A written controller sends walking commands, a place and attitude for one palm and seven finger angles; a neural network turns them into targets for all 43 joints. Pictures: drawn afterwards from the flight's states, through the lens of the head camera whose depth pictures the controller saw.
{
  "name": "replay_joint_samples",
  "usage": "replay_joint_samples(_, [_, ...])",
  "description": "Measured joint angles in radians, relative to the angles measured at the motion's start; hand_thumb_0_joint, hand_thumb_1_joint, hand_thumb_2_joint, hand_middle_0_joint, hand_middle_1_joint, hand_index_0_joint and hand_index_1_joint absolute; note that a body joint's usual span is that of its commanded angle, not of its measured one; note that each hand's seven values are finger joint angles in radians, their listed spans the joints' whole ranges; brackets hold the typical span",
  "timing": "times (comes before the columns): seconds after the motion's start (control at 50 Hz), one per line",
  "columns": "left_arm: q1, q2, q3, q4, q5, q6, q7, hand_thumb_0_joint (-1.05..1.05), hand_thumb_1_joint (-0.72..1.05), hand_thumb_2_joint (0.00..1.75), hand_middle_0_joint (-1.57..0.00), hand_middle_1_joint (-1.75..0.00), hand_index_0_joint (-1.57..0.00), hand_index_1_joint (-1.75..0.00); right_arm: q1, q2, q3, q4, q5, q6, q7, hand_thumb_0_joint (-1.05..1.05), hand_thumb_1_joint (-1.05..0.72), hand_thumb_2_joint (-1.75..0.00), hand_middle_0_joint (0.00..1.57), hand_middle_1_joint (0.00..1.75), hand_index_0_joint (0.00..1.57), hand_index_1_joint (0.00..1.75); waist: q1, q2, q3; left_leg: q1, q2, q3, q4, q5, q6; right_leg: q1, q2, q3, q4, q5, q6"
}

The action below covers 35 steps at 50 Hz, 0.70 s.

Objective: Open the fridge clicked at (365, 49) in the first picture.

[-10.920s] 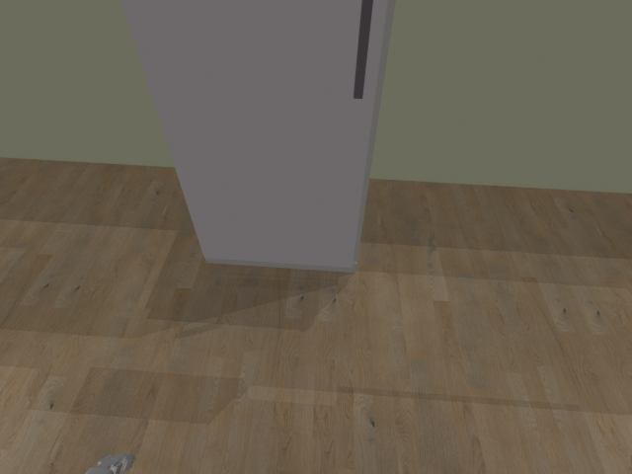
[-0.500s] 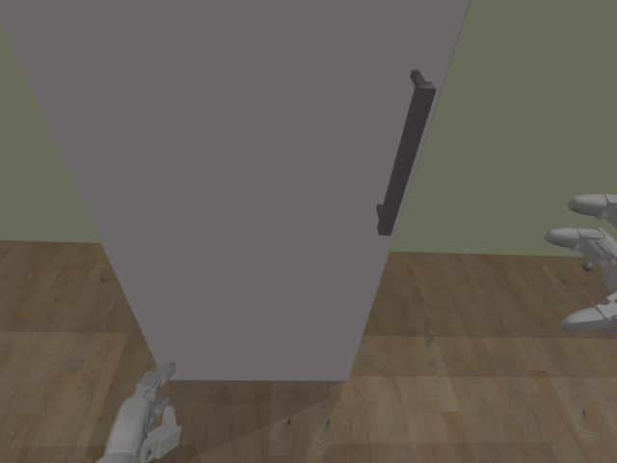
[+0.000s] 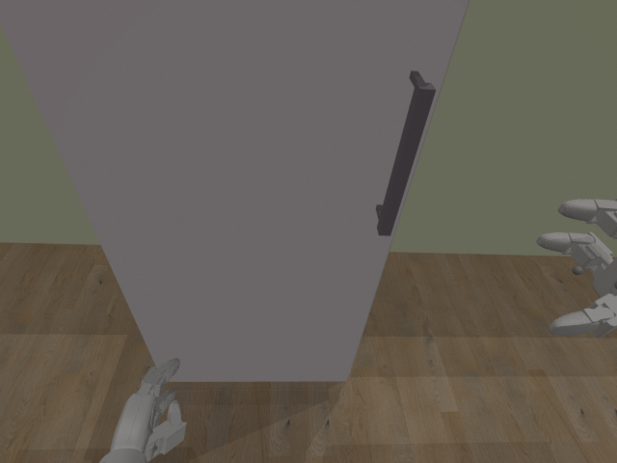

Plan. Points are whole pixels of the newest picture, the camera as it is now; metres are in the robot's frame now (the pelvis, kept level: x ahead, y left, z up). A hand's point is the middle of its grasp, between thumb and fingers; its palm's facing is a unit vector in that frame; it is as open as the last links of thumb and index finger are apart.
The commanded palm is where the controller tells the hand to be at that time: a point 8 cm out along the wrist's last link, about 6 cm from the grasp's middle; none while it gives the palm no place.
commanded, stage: move the hooked fingers beside the handle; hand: right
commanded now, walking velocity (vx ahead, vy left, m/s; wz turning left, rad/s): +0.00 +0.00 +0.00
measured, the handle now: (398, 161) +0.51 -0.13 +0.17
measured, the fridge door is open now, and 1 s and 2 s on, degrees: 0 0 0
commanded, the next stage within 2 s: none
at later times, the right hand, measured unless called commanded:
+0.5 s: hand (529, 233) +0.34 -0.25 +0.18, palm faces +0.03 +1.00 -0.03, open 14.0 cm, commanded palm +0.31 -0.30 +0.19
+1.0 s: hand (491, 207) +0.39 -0.23 +0.18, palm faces +0.03 +1.00 -0.01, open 14.0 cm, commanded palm +0.37 -0.27 +0.18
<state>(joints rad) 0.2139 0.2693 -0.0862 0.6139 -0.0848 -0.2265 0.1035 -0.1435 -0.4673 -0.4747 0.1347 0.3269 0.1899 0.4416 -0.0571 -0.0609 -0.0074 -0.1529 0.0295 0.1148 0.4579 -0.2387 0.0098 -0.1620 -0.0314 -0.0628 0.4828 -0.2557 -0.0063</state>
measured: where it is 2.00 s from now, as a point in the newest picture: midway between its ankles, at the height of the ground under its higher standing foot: outside the picture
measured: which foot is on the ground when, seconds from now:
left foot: down 0.00-1.00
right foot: down 0.00-1.00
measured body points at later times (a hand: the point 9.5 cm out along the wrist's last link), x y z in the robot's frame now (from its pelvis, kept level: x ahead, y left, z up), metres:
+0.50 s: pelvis +0.00 +0.00 +0.00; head -0.01 +0.01 +0.45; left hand +0.17 +0.24 -0.08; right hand +0.33 -0.31 +0.19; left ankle +0.01 +0.11 -0.74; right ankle +0.01 -0.11 -0.74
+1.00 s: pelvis +0.01 +0.00 +0.00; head +0.00 +0.01 +0.45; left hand +0.16 +0.24 -0.09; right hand +0.38 -0.28 +0.18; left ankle +0.01 +0.11 -0.74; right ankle +0.01 -0.11 -0.74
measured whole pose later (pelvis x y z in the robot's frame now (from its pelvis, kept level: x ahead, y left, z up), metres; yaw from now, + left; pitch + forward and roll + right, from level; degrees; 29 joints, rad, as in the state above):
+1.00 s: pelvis +0.01 +0.00 +0.00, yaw +1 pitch -1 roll +0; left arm 0.24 0.27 -0.07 0.64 -0.08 -0.16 0.11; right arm -0.50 -0.41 -0.34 0.48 0.23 0.14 0.30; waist -0.01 -0.03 -0.01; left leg -0.21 0.03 0.09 0.45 -0.23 0.00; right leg -0.20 -0.03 -0.08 0.47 -0.25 -0.01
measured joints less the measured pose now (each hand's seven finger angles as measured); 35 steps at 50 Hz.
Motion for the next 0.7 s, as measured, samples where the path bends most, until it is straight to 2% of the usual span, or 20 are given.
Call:
replay_joint_samples(0.18, [-0.001,0.001,0.0,0.014,-0.001,0.002,0.009,0.01,0.9,0.9,-0.2,-0.3,-0.2,-0.3,-0.093,0.025,0.061,0.068,-0.029,-0.006,-0.03,-0.02,0.51,-0.3,0.3,1.2,0.3,1.2,0.002,0.006,0.007,-0.006,0.007,0.004,0.002,0.001,-0.003,-0.007,0.007,0.005,-0.002,0.005,-0.003])
replay_joint_samples(0.38, [0.01,-0.001,0.004,0.008,0.0,0.02,0.002,0.01,0.9,0.9,-0.2,-0.3,-0.2,-0.3,-0.163,0.016,0.058,0.154,-0.046,-0.015,-0.054,-0.02,0.51,-0.3,0.3,1.2,0.3,1.2,0.029,0.017,-0.001,-0.025,0.004,-0.012,-0.002,0.005,-0.003,-0.016,0.005,-0.011,-0.011,0.005,-0.004])
replay_joint_samples(0.58, [0.026,0.009,0.019,0.013,-0.001,0.037,0.003,0.01,0.9,0.9,-0.2,-0.3,-0.2,-0.3,-0.193,0.031,0.073,0.184,-0.058,-0.017,-0.078,-0.02,0.5,-0.3,0.3,1.2,0.3,1.2,0.035,0.018,-0.004,-0.035,0.004,-0.019,0.0,0.001,-0.006,-0.023,0.005,-0.018,-0.01,-0.001,-0.006])
replay_joint_samples(0.7, [0.027,0.006,0.021,0.02,0.0,0.04,0.006,0.01,0.9,0.9,-0.2,-0.3,-0.2,-0.3,-0.234,0.055,0.109,0.193,-0.065,-0.03,-0.099,-0.02,0.51,-0.3,0.3,1.2,0.3,1.2,0.033,0.02,-0.002,-0.035,0.007,-0.017,0.0,0.0,-0.008,-0.024,0.008,-0.015,-0.011,-0.001,-0.008])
